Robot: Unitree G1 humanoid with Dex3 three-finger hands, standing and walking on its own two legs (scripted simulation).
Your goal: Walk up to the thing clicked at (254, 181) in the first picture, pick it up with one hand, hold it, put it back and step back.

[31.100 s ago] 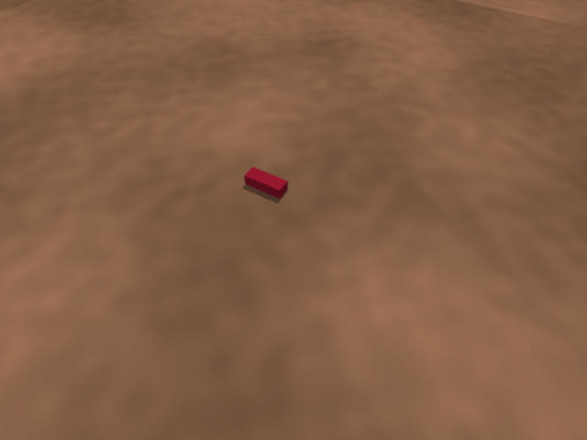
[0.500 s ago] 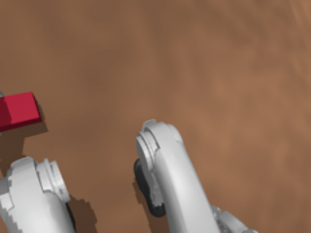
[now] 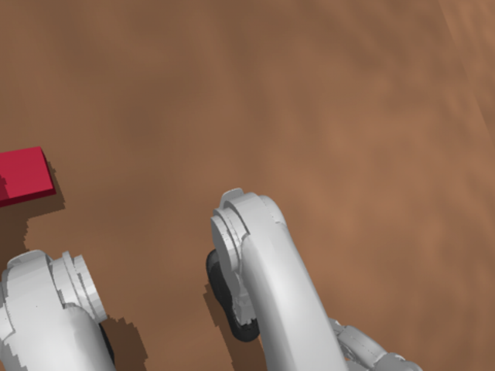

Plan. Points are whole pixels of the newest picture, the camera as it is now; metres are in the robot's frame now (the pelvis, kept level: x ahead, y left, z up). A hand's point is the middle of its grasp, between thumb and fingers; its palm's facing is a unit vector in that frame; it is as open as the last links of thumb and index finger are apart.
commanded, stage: open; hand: left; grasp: from above
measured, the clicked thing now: out of the picture +0.44 +0.27 -0.27
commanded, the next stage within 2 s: withdraw in 0.64 s
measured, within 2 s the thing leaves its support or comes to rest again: neither
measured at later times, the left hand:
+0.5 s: hand out of the picture +0.43 +0.29 -0.24, palm faces -0.43 -0.13 -0.89, open 12.7 cm
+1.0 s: hand out of the picture +0.44 +0.28 -0.22, palm faces -0.32 -0.13 -0.94, open 13.9 cm
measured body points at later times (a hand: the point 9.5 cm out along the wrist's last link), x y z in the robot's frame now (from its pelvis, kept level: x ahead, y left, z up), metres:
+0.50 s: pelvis +0.00 +0.00 +0.00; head +0.26 +0.11 +0.35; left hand +0.45 +0.29 -0.19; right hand +0.05 -0.26 -0.06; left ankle +0.06 +0.13 -0.26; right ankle +0.12 -0.14 -0.26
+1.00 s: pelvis +0.00 +0.00 +0.01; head +0.25 +0.11 +0.36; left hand +0.46 +0.29 -0.16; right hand +0.05 -0.26 -0.05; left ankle +0.06 +0.13 -0.26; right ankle +0.12 -0.14 -0.26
